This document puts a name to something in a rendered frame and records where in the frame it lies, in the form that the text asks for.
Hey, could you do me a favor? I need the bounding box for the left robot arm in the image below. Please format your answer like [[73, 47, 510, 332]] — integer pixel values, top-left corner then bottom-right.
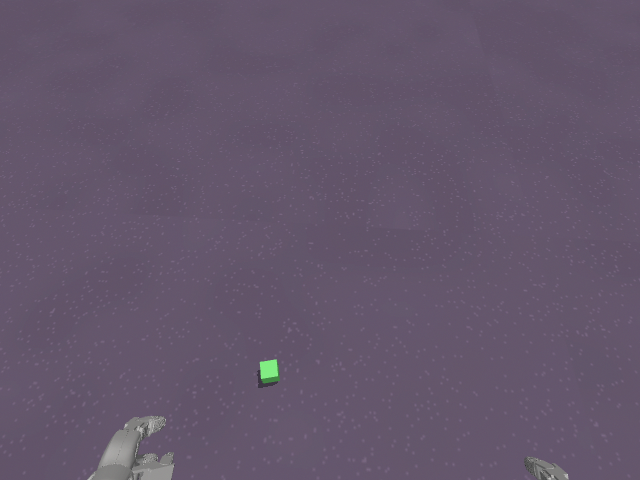
[[87, 464, 134, 480]]

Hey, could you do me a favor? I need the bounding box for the cube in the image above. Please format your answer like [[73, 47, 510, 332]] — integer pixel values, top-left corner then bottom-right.
[[260, 359, 280, 384]]

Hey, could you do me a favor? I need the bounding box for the left robot hand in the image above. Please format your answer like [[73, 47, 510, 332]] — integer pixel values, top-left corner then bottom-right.
[[97, 416, 175, 480]]

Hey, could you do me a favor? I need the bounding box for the right robot hand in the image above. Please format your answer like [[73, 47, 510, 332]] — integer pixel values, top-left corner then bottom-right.
[[524, 456, 569, 480]]

